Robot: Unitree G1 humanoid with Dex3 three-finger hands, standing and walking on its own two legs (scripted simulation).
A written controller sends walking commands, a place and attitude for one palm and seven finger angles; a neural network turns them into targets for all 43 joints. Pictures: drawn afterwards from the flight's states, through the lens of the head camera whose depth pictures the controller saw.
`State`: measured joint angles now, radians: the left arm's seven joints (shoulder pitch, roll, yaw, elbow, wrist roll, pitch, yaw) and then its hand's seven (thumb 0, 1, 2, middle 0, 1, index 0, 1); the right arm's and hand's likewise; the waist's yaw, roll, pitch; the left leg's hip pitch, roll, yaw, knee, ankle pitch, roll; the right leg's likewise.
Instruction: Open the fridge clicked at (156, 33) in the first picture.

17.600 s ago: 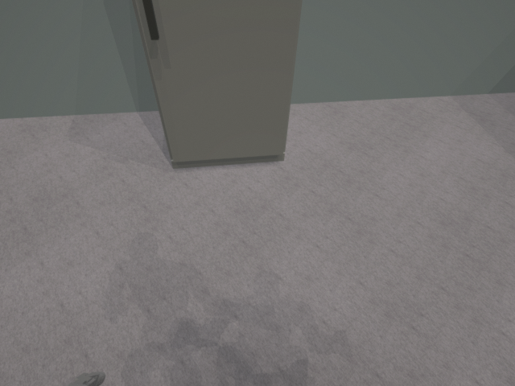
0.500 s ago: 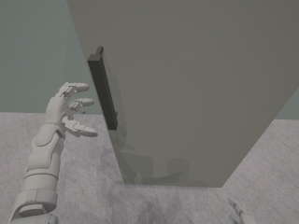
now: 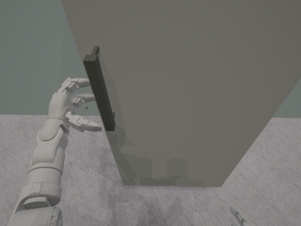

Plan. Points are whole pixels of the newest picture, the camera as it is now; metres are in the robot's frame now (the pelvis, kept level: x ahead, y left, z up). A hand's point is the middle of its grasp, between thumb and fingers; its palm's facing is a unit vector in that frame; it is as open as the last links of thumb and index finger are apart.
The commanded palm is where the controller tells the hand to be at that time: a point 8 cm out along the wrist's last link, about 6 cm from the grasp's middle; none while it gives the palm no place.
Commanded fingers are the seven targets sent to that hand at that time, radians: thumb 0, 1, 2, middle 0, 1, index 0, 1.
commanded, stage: feel for the door with the fingertips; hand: left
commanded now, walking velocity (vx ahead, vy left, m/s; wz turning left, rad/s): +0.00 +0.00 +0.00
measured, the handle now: (104, 93) +0.44 +0.16 +0.13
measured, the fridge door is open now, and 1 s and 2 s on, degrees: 0 0 0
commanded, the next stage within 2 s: slide the fingers in behind the handle in 0.36 s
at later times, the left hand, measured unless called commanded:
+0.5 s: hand (90, 101) +0.40 +0.19 +0.13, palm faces +0.04 -1.00 +0.00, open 13.8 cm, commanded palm +0.37 +0.24 +0.13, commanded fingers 0.00 -0.50 0.30 -0.30 -1.20 -0.30 -1.20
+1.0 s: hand (94, 108) +0.37 +0.17 +0.13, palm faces +0.04 -1.00 +0.00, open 14.0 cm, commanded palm +0.35 +0.22 +0.13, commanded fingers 0.00 -0.50 0.30 -0.30 -1.20 -0.30 -1.20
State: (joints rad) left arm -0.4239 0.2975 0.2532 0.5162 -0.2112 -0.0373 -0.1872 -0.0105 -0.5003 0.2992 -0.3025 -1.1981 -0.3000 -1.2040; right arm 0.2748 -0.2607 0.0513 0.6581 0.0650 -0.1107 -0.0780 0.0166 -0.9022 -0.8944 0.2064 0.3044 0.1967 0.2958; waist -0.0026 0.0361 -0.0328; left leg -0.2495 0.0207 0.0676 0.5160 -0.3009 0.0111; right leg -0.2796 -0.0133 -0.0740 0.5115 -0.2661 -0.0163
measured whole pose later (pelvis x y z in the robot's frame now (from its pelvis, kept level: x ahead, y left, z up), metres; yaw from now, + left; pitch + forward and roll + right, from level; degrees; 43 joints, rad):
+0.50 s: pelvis +0.00 +0.01 +0.00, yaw +0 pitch +3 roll +0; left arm -0.50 0.30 0.26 0.62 -0.20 -0.07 -0.19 -0.01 -0.50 0.30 -0.33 -1.22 -0.33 -1.22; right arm 0.30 -0.26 0.04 0.66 0.06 -0.09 -0.06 0.02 -0.90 -0.89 0.21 0.30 0.20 0.30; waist -0.02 0.03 -0.04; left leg -0.27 0.02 0.08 0.52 -0.31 0.02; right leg -0.30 -0.02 -0.06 0.51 -0.27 -0.01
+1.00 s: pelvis +0.00 +0.00 +0.00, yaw +0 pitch +1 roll +0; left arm -0.40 0.23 0.19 0.47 -0.19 -0.03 -0.13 -0.01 -0.50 0.30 -0.30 -1.20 -0.30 -1.20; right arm 0.25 -0.25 0.05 0.64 0.06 -0.10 -0.06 0.02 -0.90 -0.89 0.21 0.30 0.20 0.30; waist 0.01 0.03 -0.04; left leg -0.24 0.01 0.07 0.51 -0.30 0.02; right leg -0.27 -0.02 -0.07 0.51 -0.26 -0.01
